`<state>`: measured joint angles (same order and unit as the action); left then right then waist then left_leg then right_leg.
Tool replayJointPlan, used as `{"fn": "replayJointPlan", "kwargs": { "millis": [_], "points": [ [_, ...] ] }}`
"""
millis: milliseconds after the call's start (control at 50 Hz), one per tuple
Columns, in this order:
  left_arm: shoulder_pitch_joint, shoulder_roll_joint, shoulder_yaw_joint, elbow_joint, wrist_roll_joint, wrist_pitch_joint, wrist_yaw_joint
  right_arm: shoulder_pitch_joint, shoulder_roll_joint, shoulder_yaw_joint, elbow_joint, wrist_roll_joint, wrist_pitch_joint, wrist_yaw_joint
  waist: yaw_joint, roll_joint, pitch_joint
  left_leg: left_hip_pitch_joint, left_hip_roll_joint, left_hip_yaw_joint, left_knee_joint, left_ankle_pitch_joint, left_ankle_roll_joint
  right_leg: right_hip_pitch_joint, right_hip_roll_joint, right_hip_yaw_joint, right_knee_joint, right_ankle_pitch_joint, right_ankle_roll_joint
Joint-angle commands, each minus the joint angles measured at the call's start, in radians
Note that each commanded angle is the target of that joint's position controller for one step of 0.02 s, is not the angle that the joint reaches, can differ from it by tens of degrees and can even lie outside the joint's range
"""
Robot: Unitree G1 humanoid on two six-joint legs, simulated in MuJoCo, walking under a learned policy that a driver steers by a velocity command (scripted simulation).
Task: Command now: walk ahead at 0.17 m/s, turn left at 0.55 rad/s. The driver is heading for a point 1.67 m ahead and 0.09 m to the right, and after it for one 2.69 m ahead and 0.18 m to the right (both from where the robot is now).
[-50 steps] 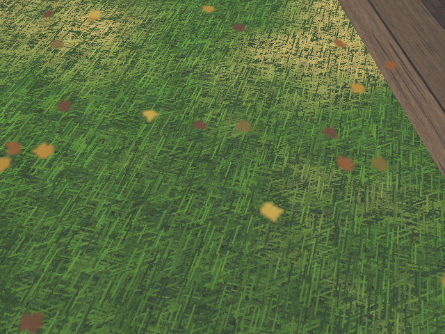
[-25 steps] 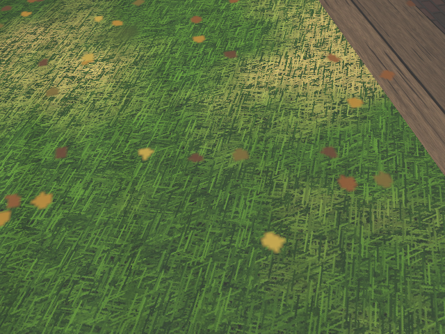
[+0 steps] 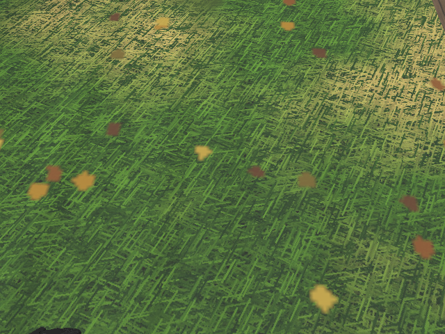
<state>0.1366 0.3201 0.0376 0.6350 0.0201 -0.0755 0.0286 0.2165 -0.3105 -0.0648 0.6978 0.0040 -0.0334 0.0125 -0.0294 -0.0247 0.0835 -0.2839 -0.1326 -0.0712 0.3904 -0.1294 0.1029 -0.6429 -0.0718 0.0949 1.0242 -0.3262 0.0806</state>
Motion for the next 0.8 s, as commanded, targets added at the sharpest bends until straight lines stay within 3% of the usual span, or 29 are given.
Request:
{"fn": "replayJointPlan", "kwargs": {
  "millis": [20, 60, 120, 180, 200, 220, 240, 260, 280, 300, 320, 340, 400, 480, 540, 560, 580, 600, 620, 640, 660, 700, 760, 800],
  "points": [
    [0.102, 0.053, 0.014, -0.024, 0.005, 0.015, 0.007, -0.056, -0.165, -0.047, -0.066, 0.013, 0.008, -0.024, 0.052, 0.084, -0.185, -0.039, 0.207, -0.135, -0.043, 0.587, 0.146, 0.176, 0.053, -0.047, -0.147, 0.158, 0.03],
    [0.038, 0.055, 0.014, -0.038, -0.005, 0.018, 0.001, -0.039, -0.164, -0.048, -0.057, 0.02, 0.029, -0.036, 0.025, 0.104, -0.201, -0.019, 0.199, -0.164, -0.017, 0.477, 0.112, 0.195, 0.076, -0.036, -0.253, 0.24, 0.031],
    [-0.029, 0.072, 0.02, -0.06, -0.015, 0.016, -0.01, -0.024, -0.162, -0.047, -0.055, 0.02, 0.05, -0.042, 0.003, 0.127, -0.197, 0.045, 0.216, -0.266, 0.036, 0.335, 0.095, 0.193, 0.102, -0.004, -0.374, 0.206, 0.021],
    [0.009, 0.098, 0.039, -0.054, -0.014, 0.001, -0.015, -0.06, -0.141, -0.04, -0.072, 0.022, 0.057, -0.045, 0.042, 0.165, -0.187, 0.101, 0.205, -0.361, 0.128, 0.239, 0.054, 0.274, 0.104, 0.01, -0.56, 0.227, -0.022],
    [0.037, 0.116, 0.046, -0.051, -0.006, -0.008, -0.011, -0.067, -0.116, -0.031, -0.082, 0.02, 0.056, -0.044, 0.059, 0.153, -0.194, 0.068, 0.165, -0.351, 0.194, 0.159, 0.016, 0.381, 0.047, 0.029, -0.653, 0.372, -0.056],
    [0.061, 0.18, 0.058, -0.062, 0.01, -0.006, 0.001, -0.02, -0.057, -0.013, -0.094, 0.0, 0.052, -0.042, 0.035, -0.008, -0.269, -0.031, 0.086, -0.244, 0.398, -0.14, -0.039, 0.558, -0.17, 0.198, -0.637, 0.641, -0.141],
    [0.076, 0.196, 0.065, -0.041, 0.038, 0.015, 0.0, 0.081, -0.06, -0.011, -0.104, 0.009, 0.051, -0.041, -0.025, -0.271, -0.3, -0.251, -0.033, -0.114, 0.572, -0.593, -0.098, 0.692, -0.351, 0.481, -0.647, 0.784, -0.334],
    [0.074, 0.14, 0.057, -0.054, 0.012, 0.023, -0.001, 0.119, -0.154, -0.034, -0.074, 0.004, 0.052, -0.039, -0.006, -0.207, -0.297, -0.305, 0.043, -0.104, 0.754, -0.565, -0.141, 0.678, -0.373, 0.526, -0.653, 0.666, -0.378],
    [0.061, 0.089, 0.042, -0.063, 0.007, 0.028, 0.0, 0.067, -0.193, -0.05, -0.059, 0.015, 0.064, -0.041, 0.021, -0.121, -0.251, -0.314, 0.064, -0.093, 0.832, -0.489, -0.163, 0.625, -0.305, 0.396, -0.64, 0.591, -0.342],
    [0.032, 0.075, 0.036, -0.064, 0.005, 0.035, -0.001, 0.045, -0.176, -0.051, -0.05, 0.017, 0.08, -0.048, 0.016, -0.065, -0.216, -0.311, 0.077, -0.078, 0.857, -0.435, -0.18, 0.573, -0.239, 0.3, -0.643, 0.516, -0.304],
    [0.005, 0.074, 0.035, -0.062, -0.004, 0.041, 0.0, 0.023, -0.158, -0.047, -0.06, 0.014, 0.091, -0.052, 0.017, -0.067, -0.18, -0.31, 0.09, -0.077, 0.847, -0.397, -0.19, 0.522, -0.213, 0.252, -0.658, 0.466, -0.294],
    [-0.009, 0.082, 0.034, -0.056, -0.001, 0.047, 0.0, 0.016, -0.123, -0.037, -0.064, 0.016, 0.097, -0.05, 0.011, -0.08, -0.157, -0.27, 0.092, -0.051, 0.807, -0.369, -0.195, 0.466, -0.176, 0.19, -0.677, 0.461, -0.286],
    [-0.014, 0.083, 0.039, -0.04, 0.002, 0.058, -0.001, 0.004, -0.061, -0.014, -0.071, 0.01, 0.091, -0.046, 0.019, -0.136, -0.179, -0.17, 0.095, 0.012, 0.612, -0.358, -0.201, 0.46, -0.138, 0.097, -0.682, 0.523, -0.296],
    [0.004, 0.109, 0.048, -0.011, -0.015, 0.068, -0.008, -0.023, -0.06, -0.005, -0.074, 0.005, 0.086, -0.031, 0.048, -0.167, -0.214, -0.043, 0.12, 0.045, 0.357, -0.288, -0.175, 0.484, -0.167, 0.101, -0.667, 0.489, -0.316],
    [0.003, 0.099, 0.04, 0.01, -0.033, 0.074, -0.012, 0.03, -0.055, -0.007, -0.041, 0.0, 0.082, -0.018, 0.01, -0.145, -0.188, 0.117, 0.101, 0.087, 0.055, -0.08, -0.12, 0.402, -0.135, 0.075, -0.633, 0.325, -0.263],
    [0.056, 0.064, 0.026, 0.035, -0.031, 0.068, -0.018, 0.023, -0.066, -0.005, -0.046, -0.014, 0.081, -0.019, 0.018, -0.103, -0.179, 0.22, 0.143, 0.02, -0.019, -0.006, -0.084, 0.313, -0.103, 0.063, -0.623, 0.213, -0.193],
    [0.082, 0.003, 0.005, 0.036, 0.001, 0.058, -0.031, 0.043, -0.122, -0.011, -0.052, -0.031, 0.082, -0.028, 0.045, 0.083, -0.203, 0.31, 0.323, -0.177, -0.055, 0.117, -0.028, 0.223, -0.017, -0.029, -0.483, 0.029, -0.105],
    [0.066, -0.02, 0.0, 0.017, -0.002, 0.054, -0.029, -0.029, -0.104, -0.001, -0.038, -0.048, 0.075, -0.022, 0.079, 0.26, -0.161, 0.056, 0.409, -0.218, -0.079, -0.023, 0.072, 0.309, 0.025, -0.073, -0.521, -0.109, -0.06],
    [0.029, 0.039, 0.012, 0.031, 0.0, 0.058, -0.025, -0.115, -0.049, 0.013, -0.07, -0.048, 0.061, -0.018, 0.067, 0.186, -0.097, -0.005, 0.339, -0.158, -0.1, -0.169, 0.057, 0.377, 0.018, -0.065, -0.51, -0.013, -0.038],
    [-0.011, 0.061, 0.022, 0.028, -0.005, 0.059, -0.023, -0.101, -0.061, 0.006, -0.057, -0.047, 0.05, -0.021, 0.05, 0.18, -0.073, 0.015, 0.294, -0.12, -0.088, -0.23, 0.016, 0.345, 0.044, -0.079, -0.512, 0.069, -0.036],
    [-0.009, 0.07, 0.027, 0.037, -0.008, 0.064, -0.015, -0.076, -0.103, -0.007, -0.045, -0.04, 0.042, -0.026, 0.038, 0.18, -0.064, 0.035, 0.283, -0.105, -0.085, -0.233, 0.0, 0.329, 0.05, -0.081, -0.502, 0.101, -0.033],
    [0.015, 0.086, 0.035, 0.033, -0.018, 0.073, -0.012, -0.047, -0.126, -0.017, -0.031, -0.025, 0.036, -0.038, 0.034, 0.201, -0.039, 0.048, 0.324, -0.112, -0.073, -0.103, 0.018, 0.283, 0.049, -0.076, -0.448, 0.087, -0.038],
    [0.026, 0.082, 0.046, 0.023, -0.033, 0.08, -0.019, -0.025, -0.12, -0.026, -0.039, -0.021, 0.043, -0.056, 0.001, 0.213, -0.052, 0.111, 0.432, -0.157, -0.045, 0.17, 0.112, 0.161, 0.045, -0.085, -0.193, -0.156, -0.043],
    [0.034, 0.063, 0.049, 0.016, -0.038, 0.091, -0.026, -0.033, -0.115, -0.029, -0.04, -0.015, 0.043, -0.061, 0.003, 0.156, -0.062, 0.181, 0.49, -0.166, -0.022, 0.376, 0.162, 0.068, 0.015, -0.057, -0.055, -0.257, -0.032]
  ]
}}
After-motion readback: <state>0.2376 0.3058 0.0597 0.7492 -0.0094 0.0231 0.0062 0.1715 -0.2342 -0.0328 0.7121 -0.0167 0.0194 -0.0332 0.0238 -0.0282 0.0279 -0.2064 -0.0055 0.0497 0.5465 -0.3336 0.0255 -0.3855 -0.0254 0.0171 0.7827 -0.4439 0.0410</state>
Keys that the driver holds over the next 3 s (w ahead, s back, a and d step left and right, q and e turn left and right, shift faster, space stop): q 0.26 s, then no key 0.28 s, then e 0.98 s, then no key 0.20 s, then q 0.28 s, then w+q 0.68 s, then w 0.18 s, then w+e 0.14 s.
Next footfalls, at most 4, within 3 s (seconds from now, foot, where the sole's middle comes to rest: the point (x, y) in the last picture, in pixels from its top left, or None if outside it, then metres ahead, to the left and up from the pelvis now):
0.20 right None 0.24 -0.13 -0.78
0.56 left None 0.12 0.10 -0.78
0.98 right None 0.19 -0.14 -0.78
1.52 left None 0.23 0.08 -0.78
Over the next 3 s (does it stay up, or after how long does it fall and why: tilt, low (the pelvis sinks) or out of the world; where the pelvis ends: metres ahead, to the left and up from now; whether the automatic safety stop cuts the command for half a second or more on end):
stays up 0.54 0.00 0.00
